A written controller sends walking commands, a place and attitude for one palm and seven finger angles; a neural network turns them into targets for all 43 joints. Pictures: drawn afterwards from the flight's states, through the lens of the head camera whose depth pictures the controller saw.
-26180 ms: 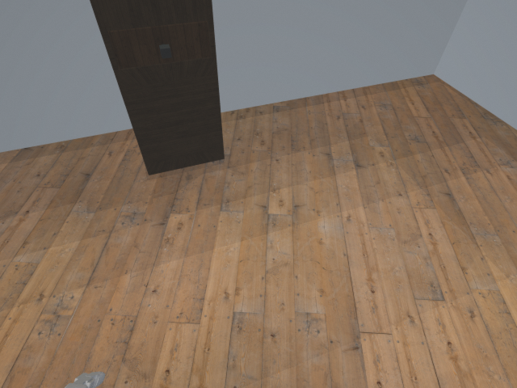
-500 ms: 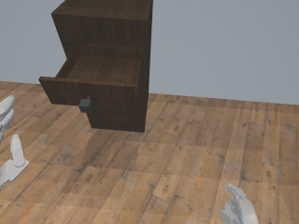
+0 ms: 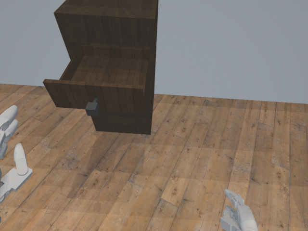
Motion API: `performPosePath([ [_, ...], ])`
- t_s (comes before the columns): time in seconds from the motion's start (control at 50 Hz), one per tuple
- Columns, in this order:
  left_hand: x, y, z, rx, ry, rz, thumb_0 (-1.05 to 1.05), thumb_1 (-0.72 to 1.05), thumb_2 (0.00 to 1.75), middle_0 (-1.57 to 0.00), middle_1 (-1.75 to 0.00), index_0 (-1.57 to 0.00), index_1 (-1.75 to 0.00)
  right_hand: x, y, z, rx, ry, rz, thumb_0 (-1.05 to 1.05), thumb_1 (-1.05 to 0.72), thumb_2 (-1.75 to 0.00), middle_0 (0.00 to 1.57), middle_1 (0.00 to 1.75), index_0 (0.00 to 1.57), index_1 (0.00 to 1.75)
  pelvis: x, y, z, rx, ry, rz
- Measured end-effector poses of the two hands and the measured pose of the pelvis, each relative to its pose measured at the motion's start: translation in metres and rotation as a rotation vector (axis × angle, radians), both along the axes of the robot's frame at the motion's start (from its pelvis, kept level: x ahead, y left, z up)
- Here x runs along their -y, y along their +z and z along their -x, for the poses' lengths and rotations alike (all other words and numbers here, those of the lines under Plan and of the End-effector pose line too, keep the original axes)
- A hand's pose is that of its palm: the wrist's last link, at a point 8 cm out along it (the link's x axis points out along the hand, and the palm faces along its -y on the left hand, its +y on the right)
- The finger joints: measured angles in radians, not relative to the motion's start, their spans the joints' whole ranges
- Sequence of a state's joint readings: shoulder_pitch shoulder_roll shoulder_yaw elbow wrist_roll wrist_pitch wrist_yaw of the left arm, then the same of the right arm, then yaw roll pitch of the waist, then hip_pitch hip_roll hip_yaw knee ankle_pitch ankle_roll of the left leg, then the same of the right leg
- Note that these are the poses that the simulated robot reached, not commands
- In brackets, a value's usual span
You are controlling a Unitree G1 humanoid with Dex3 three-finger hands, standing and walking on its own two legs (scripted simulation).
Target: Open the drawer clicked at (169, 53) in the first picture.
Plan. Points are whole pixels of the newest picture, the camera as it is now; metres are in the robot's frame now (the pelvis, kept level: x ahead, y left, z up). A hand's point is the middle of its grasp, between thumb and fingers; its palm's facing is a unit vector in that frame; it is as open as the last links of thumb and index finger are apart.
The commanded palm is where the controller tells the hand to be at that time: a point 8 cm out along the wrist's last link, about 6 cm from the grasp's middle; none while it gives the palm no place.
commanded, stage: stop stepping back and stand still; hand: left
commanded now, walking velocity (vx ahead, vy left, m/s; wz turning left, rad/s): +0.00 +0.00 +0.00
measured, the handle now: (93, 105) +0.57 +0.27 -0.09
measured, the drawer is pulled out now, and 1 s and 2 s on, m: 0.29 0.29 0.29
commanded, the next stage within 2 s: let the arm hang, fingers relaxed in 0.10 s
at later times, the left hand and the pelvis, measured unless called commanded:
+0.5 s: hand out of the picture +0.03 +0.17 -0.16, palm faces -0.05 -0.98 -0.18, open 7.4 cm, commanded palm none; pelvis -0.03 -0.01 -0.01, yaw +0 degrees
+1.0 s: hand out of the picture -0.02 +0.17 -0.17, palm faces +0.01 -0.97 -0.25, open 7.4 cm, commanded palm none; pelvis -0.03 -0.02 +0.00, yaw +0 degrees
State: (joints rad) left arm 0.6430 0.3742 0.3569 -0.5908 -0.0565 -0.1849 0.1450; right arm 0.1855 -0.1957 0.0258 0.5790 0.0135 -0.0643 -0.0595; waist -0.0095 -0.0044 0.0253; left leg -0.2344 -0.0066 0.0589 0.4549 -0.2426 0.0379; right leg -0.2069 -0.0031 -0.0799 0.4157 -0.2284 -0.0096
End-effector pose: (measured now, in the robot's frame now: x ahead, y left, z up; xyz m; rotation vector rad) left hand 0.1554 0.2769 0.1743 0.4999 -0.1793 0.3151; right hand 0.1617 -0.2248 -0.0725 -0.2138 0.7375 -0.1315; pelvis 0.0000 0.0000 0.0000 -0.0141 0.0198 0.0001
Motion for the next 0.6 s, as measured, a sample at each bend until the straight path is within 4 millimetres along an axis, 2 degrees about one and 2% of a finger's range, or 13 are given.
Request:
performPosePath([
  [0.2, 0.002, -0.006, 0.012, -0.014, -0.008, 0.021, 0.01, 0.88, 0.90, -0.21, -0.30, -0.21, -0.30, 0.009, 0.005, 0.015, 0.007, -0.018, 0.027, 0.01, -0.91, -0.90, 0.20, 0.30, 0.21, 0.30, 0.000, 0.001, 0.011, 0.006, 0.000, 0.003],
  [0.22, 0.001, -0.013, 0.011, -0.028, -0.019, 0.003, 0.01, 0.89, 0.90, -0.21, -0.30, -0.21, -0.30, 0.010, 0.002, 0.016, 0.015, 0.001, 0.020, 0.01, -0.91, -0.90, 0.20, 0.30, 0.21, 0.30, 0.000, -0.001, 0.012, 0.001, 0.006, 0.004],
  [0.26, -0.007, -0.055, 0.003, -0.185, -0.013, 0.021, 0.00, 0.89, 0.90, -0.21, -0.30, -0.21, -0.30, 0.016, -0.011, 0.018, -0.021, 0.040, 0.009, 0.01, -0.90, -0.90, 0.20, 0.30, 0.21, 0.30, -0.003, -0.004, 0.017, -0.004, 0.016, 0.002],
  [0.32, -0.013, -0.146, 0.005, -0.556, 0.061, 0.142, 0.00, 0.89, 0.90, -0.21, -0.30, -0.20, -0.30, 0.024, -0.033, 0.031, -0.098, 0.031, -0.005, 0.01, -0.90, -0.90, 0.20, 0.30, 0.21, 0.30, -0.005, -0.008, 0.024, -0.004, 0.011, -0.005],
  [0.38, 0.003, -0.226, 0.037, -0.902, 0.101, 0.253, 0.00, 0.90, 0.90, -0.20, -0.30, -0.20, -0.30, 0.030, -0.045, 0.055, -0.173, -0.001, -0.011, 0.01, -0.91, -0.90, 0.20, 0.30, 0.21, 0.30, -0.003, -0.010, 0.028, 0.010, 0.000, -0.012],
  [0.42, 0.021, -0.264, 0.067, -1.079, 0.100, 0.321, 0.01, 0.90, 0.90, -0.20, -0.30, -0.20, -0.30, 0.034, -0.049, 0.077, -0.240, -0.020, -0.005, 0.01, -0.91, -0.90, 0.20, 0.30, 0.21, 0.30, 0.001, -0.010, 0.030, 0.022, -0.004, -0.016],
  [0.46, 0.041, -0.292, 0.098, -1.218, 0.096, 0.387, 0.01, 0.90, 0.90, -0.20, -0.30, -0.20, -0.30, 0.037, -0.051, 0.102, -0.323, -0.036, 0.005, 0.01, -0.91, -0.90, 0.20, 0.30, 0.21, 0.30, 0.005, -0.008, 0.032, 0.030, -0.004, -0.017],
  [0.5, 0.059, -0.310, 0.128, -1.330, 0.097, 0.449, 0.01, 0.90, 0.90, -0.20, -0.30, -0.20, -0.30, 0.040, -0.052, 0.127, -0.412, -0.053, 0.015, 0.01, -0.91, -0.90, 0.20, 0.30, 0.21, 0.30, 0.009, -0.007, 0.033, 0.035, -0.002, -0.014],
  [0.6, 0.062, -0.323, 0.186, -1.486, 0.199, 0.502, 0.01, 0.95, 0.90, -0.21, -0.30, -0.21, -0.30, 0.042, -0.055, 0.180, -0.603, -0.092, 0.019, 0.01, -0.91, -0.90, 0.20, 0.30, 0.20, 0.30, 0.016, -0.002, 0.034, 0.037, 0.006, -0.007],
])
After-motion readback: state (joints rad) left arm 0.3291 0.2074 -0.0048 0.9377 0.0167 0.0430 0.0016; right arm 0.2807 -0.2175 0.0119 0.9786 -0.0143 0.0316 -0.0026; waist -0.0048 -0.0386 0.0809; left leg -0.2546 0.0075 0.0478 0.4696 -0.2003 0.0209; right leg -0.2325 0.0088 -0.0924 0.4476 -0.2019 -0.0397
